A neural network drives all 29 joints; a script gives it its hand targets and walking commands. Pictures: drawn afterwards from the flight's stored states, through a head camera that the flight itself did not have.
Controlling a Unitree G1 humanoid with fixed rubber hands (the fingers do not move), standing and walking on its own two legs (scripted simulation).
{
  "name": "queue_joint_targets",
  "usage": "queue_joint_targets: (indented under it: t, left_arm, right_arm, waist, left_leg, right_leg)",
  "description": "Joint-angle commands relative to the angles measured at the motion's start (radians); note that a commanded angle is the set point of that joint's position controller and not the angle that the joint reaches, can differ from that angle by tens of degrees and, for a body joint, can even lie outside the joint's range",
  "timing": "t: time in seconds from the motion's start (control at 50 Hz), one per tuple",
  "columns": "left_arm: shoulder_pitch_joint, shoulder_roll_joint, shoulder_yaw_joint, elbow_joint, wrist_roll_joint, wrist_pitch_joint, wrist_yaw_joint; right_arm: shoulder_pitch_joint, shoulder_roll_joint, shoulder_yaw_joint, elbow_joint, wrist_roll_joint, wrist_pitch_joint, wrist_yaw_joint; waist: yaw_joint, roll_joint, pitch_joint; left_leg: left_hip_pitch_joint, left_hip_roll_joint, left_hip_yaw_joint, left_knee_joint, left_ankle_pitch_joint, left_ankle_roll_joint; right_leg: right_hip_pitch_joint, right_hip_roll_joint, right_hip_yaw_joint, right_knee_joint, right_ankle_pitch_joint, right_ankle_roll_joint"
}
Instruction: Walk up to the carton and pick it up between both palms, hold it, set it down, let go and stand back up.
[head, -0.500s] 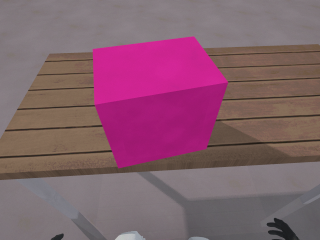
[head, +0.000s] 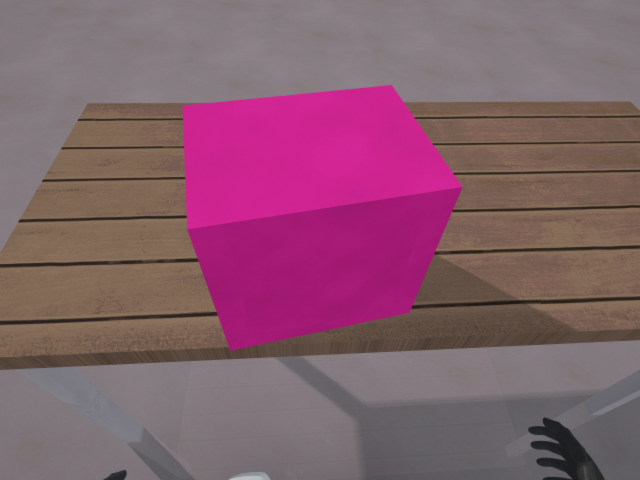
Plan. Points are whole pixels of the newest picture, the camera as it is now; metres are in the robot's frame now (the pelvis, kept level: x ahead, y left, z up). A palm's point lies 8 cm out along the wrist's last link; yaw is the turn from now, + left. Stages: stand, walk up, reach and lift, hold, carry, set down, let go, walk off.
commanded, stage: walk up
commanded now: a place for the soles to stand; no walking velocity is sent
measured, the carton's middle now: (309, 221) +0.45 +0.04 +0.05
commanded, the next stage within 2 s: reach and lift in 1.10 s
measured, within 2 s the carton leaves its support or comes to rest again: neither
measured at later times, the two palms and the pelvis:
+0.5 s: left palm out of the picture +0.08 +0.30 -0.11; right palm out of the picture +0.13 -0.31 -0.07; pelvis +0.00 +0.01 +0.01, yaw +0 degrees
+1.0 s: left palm out of the picture +0.08 +0.31 -0.10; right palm out of the picture +0.14 -0.29 -0.07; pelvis +0.01 +0.02 +0.01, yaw +1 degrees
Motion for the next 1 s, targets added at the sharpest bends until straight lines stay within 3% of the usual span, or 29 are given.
queue_joint_targets:
  t: [0.0,0.02,0.04,0.06,0.16,0.18,0.24,0.26,0.3,0.4,0.42,0.46,0.5,0.52,0.56,0.58,0.62,0.66,0.68,0.72,0.74,0.76,0.8,0.82,0.86,0.88,0.94,0.96,0.98]
  left_arm:
    - [-0.062,0.236,0.042,-0.063,-0.002,-0.037,0.032]
    - [-0.075,0.233,0.042,-0.059,-0.001,-0.038,0.03]
    - [-0.08,0.241,0.042,-0.071,0.002,-0.035,0.026]
    - [-0.085,0.241,0.046,-0.061,-0.002,-0.035,0.027]
    - [-0.072,0.237,0.036,-0.06,0.002,-0.04,0.03]
    - [-0.077,0.237,0.038,-0.041,0.0,-0.042,0.032]
    - [-0.083,0.251,0.043,-0.06,-0.003,-0.04,0.031]
    - [-0.063,0.261,0.048,-0.052,-0.001,-0.05,0.036]
    - [-0.07,0.279,0.051,-0.051,0.007,-0.058,0.039]
    - [-0.074,0.243,0.037,-0.041,0.003,-0.051,0.036]
    - [-0.055,0.237,0.047,-0.04,0.001,-0.051,0.035]
    - [-0.044,0.236,0.038,-0.04,-0.002,-0.055,0.037]
    - [-0.039,0.258,0.043,-0.046,0.003,-0.057,0.039]
    - [-0.04,0.272,0.046,-0.037,0.005,-0.056,0.038]
    - [-0.058,0.26,0.042,-0.052,0.005,-0.055,0.041]
    - [-0.075,0.256,0.047,-0.054,0.005,-0.053,0.041]
    - [-0.075,0.235,0.038,-0.044,-0.005,-0.049,0.041]
    - [-0.045,0.237,0.036,-0.051,-0.007,-0.048,0.043]
    - [-0.026,0.237,0.042,-0.042,-0.006,-0.048,0.041]
    - [-0.052,0.244,0.039,-0.041,-0.001,-0.047,0.041]
    - [-0.043,0.248,0.043,-0.036,0.0,-0.048,0.043]
    - [-0.053,0.24,0.041,-0.039,0.0,-0.049,0.043]
    - [-0.069,0.246,0.038,-0.051,0.003,-0.049,0.041]
    - [-0.068,0.239,0.038,-0.051,-0.002,-0.046,0.039]
    - [-0.054,0.239,0.042,-0.04,0.002,-0.047,0.042]
    - [-0.067,0.243,0.037,-0.041,-0.002,-0.045,0.04]
    - [-0.045,0.237,0.04,-0.029,-0.002,-0.046,0.037]
    - [-0.058,0.243,0.037,-0.044,0.0,-0.046,0.038]
    - [-0.055,0.245,0.045,-0.035,-0.001,-0.05,0.038]
  right_arm:
    - [-0.074,-0.195,-0.027,0.053,-0.017,-0.029,-0.011]
    - [-0.092,-0.186,-0.024,0.054,-0.012,-0.028,-0.011]
    - [-0.076,-0.184,-0.024,0.058,-0.012,-0.027,-0.01]
    - [-0.101,-0.182,-0.022,0.058,-0.014,-0.028,-0.012]
    - [-0.095,-0.183,-0.031,0.058,-0.01,-0.023,-0.006]
    - [-0.097,-0.178,-0.025,0.067,-0.013,-0.022,-0.006]
    - [-0.085,-0.188,-0.031,0.067,-0.006,-0.026,-0.006]
    - [-0.084,-0.196,-0.034,0.058,-0.018,-0.018,0.0]
    - [-0.079,-0.18,-0.038,0.05,-0.017,-0.006,0.006]
    - [-0.068,-0.184,-0.036,0.075,-0.025,-0.016,0.004]
    - [-0.075,-0.199,-0.027,0.076,-0.026,-0.017,0.006]
    - [-0.068,-0.185,-0.031,0.074,-0.016,-0.016,0.008]
    - [-0.079,-0.175,-0.036,0.048,-0.012,-0.014,0.008]
    - [-0.058,-0.185,-0.035,0.068,-0.02,-0.011,0.008]
    - [-0.055,-0.181,-0.034,0.07,-0.017,-0.008,0.007]
    - [-0.049,-0.189,-0.041,0.076,-0.019,-0.009,0.005]
    - [-0.055,-0.186,-0.037,0.066,-0.025,-0.016,0.006]
    - [-0.068,-0.18,-0.032,0.071,-0.024,-0.015,0.004]
    - [-0.069,-0.196,-0.038,0.076,-0.023,-0.011,0.004]
    - [-0.074,-0.177,-0.037,0.063,-0.017,-0.011,0.006]
    - [-0.083,-0.186,-0.032,0.067,-0.017,-0.01,0.004]
    - [-0.072,-0.185,-0.031,0.064,-0.018,-0.011,0.003]
    - [-0.062,-0.179,-0.043,0.066,-0.018,-0.01,0.008]
    - [-0.068,-0.188,-0.037,0.066,-0.022,-0.009,0.006]
    - [-0.082,-0.182,-0.037,0.063,-0.022,-0.007,0.008]
    - [-0.067,-0.196,-0.037,0.064,-0.022,-0.007,0.008]
    - [-0.08,-0.186,-0.036,0.073,-0.024,-0.008,0.007]
    - [-0.061,-0.182,-0.035,0.056,-0.022,-0.01,0.007]
    - [-0.065,-0.179,-0.032,0.067,-0.02,-0.009,0.008]
  waist:
    - [-0.006,0.03,-0.144]
    - [-0.003,0.051,-0.127]
    - [-0.011,-0.005,-0.131]
    - [-0.006,0.038,-0.093]
    - [-0.002,-0.038,-0.138]
    - [-0.005,0.014,-0.115]
    - [-0.001,-0.017,-0.156]
    - [0.003,0.035,-0.149]
    - [-0.012,0.003,-0.117]
    - [-0.009,0.025,-0.092]
    - [0.008,0.071,-0.109]
    - [0.006,0.016,-0.129]
    - [0.0,0.035,-0.147]
    - [-0.009,-0.004,-0.138]
    - [-0.003,-0.014,-0.135]
    - [-0.025,0.021,-0.143]
    - [-0.007,0.071,-0.155]
    - [0.004,0.038,-0.139]
    - [0.012,0.077,-0.144]
    - [0.0,0.005,-0.143]
    - [0.011,0.028,-0.129]
    - [-0.004,0.005,-0.117]
    - [-0.012,0.029,-0.154]
    - [-0.014,0.079,-0.128]
    - [0.0,0.024,-0.1]
    - [-0.012,0.035,-0.079]
    - [0.01,0.051,-0.08]
    - [-0.009,0.048,-0.117]
    - [0.0,0.009,-0.129]
  left_leg:
    - [0.153,0.139,-0.159,-0.2,0.238,0.049]
    - [0.119,0.145,-0.163,-0.206,0.22,0.054]
    - [0.124,0.137,-0.152,-0.204,0.177,0.057]
    - [0.136,0.132,-0.155,-0.214,0.177,0.045]
    - [0.178,0.112,-0.119,-0.185,0.187,0.038]
    - [0.179,0.113,-0.125,-0.188,0.223,0.028]
    - [0.206,0.133,-0.144,-0.206,0.261,0.04]
    - [0.177,0.107,-0.122,-0.191,0.189,0.045]
    - [0.156,0.078,-0.11,-0.165,0.119,0.032]
    - [0.194,0.117,-0.174,-0.259,0.152,0.059]
    - [0.161,0.138,-0.192,-0.276,0.169,0.068]
    - [0.164,0.132,-0.171,-0.241,0.235,0.064]
    - [0.172,0.113,-0.148,-0.204,0.237,0.058]
    - [0.179,0.101,-0.128,-0.188,0.254,0.047]
    - [0.174,0.108,-0.145,-0.198,0.276,0.055]
    - [0.202,0.11,-0.138,-0.211,0.29,0.05]
    - [0.204,0.13,-0.172,-0.253,0.332,0.06]
    - [0.163,0.151,-0.193,-0.269,0.283,0.083]
    - [0.177,0.137,-0.171,-0.255,0.311,0.074]
    - [0.172,0.126,-0.168,-0.253,0.289,0.072]
    - [0.168,0.133,-0.182,-0.249,0.329,0.069]
    - [0.161,0.123,-0.168,-0.245,0.295,0.066]
    - [0.198,0.113,-0.162,-0.256,0.288,0.051]
    - [0.171,0.11,-0.152,-0.257,0.234,0.051]
    - [0.152,0.121,-0.179,-0.263,0.215,0.058]
    - [0.133,0.116,-0.188,-0.286,0.155,0.059]
    - [0.135,0.121,-0.19,-0.3,0.211,0.063]
    - [0.165,0.116,-0.185,-0.288,0.216,0.059]
    - [0.169,0.116,-0.179,-0.266,0.252,0.053]
  right_leg:
    - [-0.043,-0.13,0.185,-0.224,0.282,-0.064]
    - [-0.029,-0.127,0.17,-0.238,0.284,-0.067]
    - [-0.03,-0.122,0.175,-0.244,0.254,-0.061]
    - [-0.076,-0.132,0.186,-0.259,0.227,-0.061]
    - [-0.033,-0.134,0.182,-0.294,0.285,-0.056]
    - [-0.042,-0.137,0.193,-0.287,0.304,-0.055]
    - [-0.014,-0.129,0.165,-0.259,0.354,-0.049]
    - [-0.008,-0.135,0.181,-0.289,0.274,-0.054]
    - [-0.031,-0.172,0.243,-0.326,0.214,-0.071]
    - [-0.053,-0.131,0.153,-0.287,0.226,-0.047]
    - [-0.002,-0.121,0.123,-0.265,0.241,-0.047]
    - [0.019,-0.112,0.116,-0.25,0.289,-0.043]
    - [0.032,-0.136,0.144,-0.273,0.321,-0.055]
    - [0.023,-0.136,0.148,-0.272,0.331,-0.054]
    - [0.026,-0.146,0.154,-0.275,0.324,-0.06]
    - [0.019,-0.132,0.13,-0.254,0.352,-0.059]
    - [0.032,-0.118,0.105,-0.232,0.323,-0.045]
    - [0.047,-0.106,0.093,-0.224,0.28,-0.043]
    - [0.053,-0.115,0.092,-0.239,0.293,-0.039]
    - [0.066,-0.113,0.086,-0.242,0.341,-0.038]
    - [0.059,-0.121,0.104,-0.252,0.349,-0.045]
    - [0.046,-0.133,0.116,-0.264,0.338,-0.048]
    - [0.043,-0.122,0.107,-0.253,0.344,-0.05]
    - [0.024,-0.124,0.119,-0.27,0.302,-0.046]
    - [0.03,-0.128,0.115,-0.278,0.261,-0.044]
    - [0.022,-0.123,0.108,-0.276,0.23,-0.044]
    - [0.047,-0.123,0.107,-0.285,0.29,-0.049]
    - [0.066,-0.126,0.113,-0.287,0.278,-0.05]
    - [0.061,-0.125,0.117,-0.283,0.283,-0.048]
